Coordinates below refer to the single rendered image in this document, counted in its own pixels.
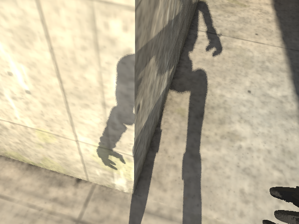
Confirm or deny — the robot right hand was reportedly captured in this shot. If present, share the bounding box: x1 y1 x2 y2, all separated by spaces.
263 186 299 224

